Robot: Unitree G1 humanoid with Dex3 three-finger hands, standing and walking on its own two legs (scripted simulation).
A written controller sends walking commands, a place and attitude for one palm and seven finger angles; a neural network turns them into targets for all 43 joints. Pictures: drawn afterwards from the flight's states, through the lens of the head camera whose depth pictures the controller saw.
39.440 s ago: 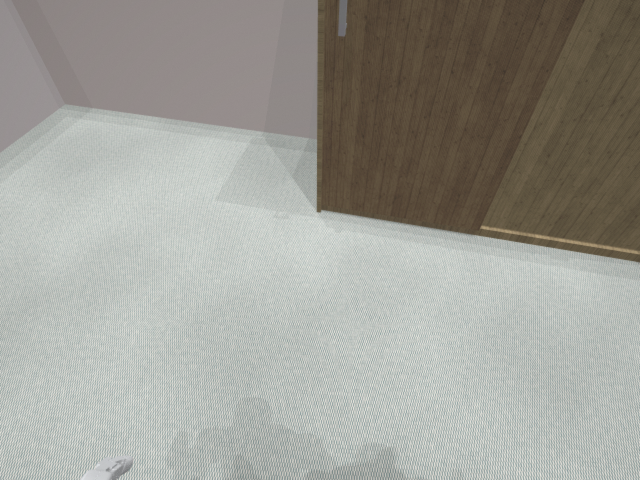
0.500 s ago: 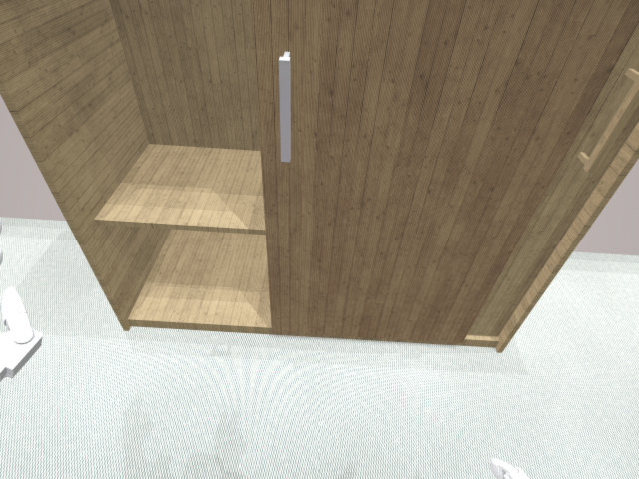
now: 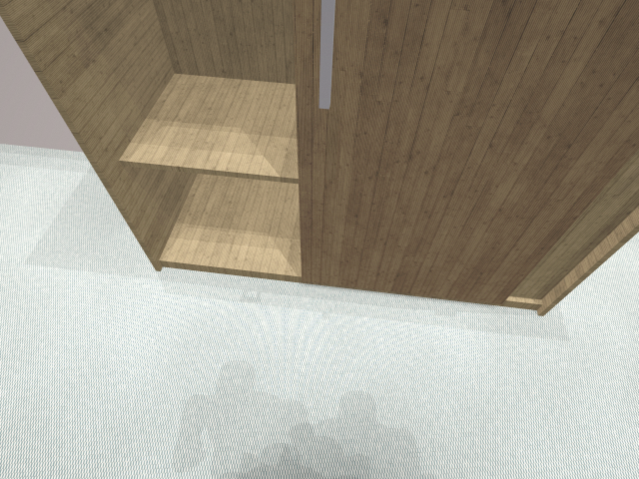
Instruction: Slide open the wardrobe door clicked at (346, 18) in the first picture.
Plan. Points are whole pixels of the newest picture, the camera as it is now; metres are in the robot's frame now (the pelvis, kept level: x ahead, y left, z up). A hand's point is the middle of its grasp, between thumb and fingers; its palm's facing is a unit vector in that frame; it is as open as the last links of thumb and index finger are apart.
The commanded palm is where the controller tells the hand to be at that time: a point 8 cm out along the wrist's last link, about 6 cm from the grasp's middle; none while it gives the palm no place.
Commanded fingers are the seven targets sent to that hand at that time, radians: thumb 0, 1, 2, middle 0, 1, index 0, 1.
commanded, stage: let the arm hang, fingers relaxed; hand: left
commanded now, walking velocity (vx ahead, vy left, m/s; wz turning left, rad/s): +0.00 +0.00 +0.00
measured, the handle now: (328, 43) +0.74 +0.03 +0.15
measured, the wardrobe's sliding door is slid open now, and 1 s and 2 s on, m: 0.52 0.52 0.52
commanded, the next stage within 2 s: look to check the result in 0.68 s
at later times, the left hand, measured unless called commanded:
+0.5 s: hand out of the picture +0.06 +0.20 -0.16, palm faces -0.05 -0.98 -0.19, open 7.3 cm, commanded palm none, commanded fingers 0.00 0.90 0.90 -0.20 -0.30 -0.20 -0.30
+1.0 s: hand out of the picture -0.01 +0.19 -0.16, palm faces -0.05 -0.98 -0.17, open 7.4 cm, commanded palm none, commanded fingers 0.00 0.90 0.90 -0.20 -0.30 -0.20 -0.30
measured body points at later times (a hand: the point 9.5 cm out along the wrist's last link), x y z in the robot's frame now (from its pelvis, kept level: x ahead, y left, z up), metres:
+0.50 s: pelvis +0.01 +0.02 +0.02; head +0.01 +0.03 +0.47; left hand +0.06 +0.25 -0.14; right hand +0.03 -0.21 -0.14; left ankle -0.02 +0.10 -0.73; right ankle -0.01 -0.11 -0.73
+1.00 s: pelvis +0.00 +0.03 +0.02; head +0.01 +0.03 +0.47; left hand +0.00 +0.24 -0.15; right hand -0.03 -0.19 -0.14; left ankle -0.02 +0.10 -0.73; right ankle -0.01 -0.11 -0.73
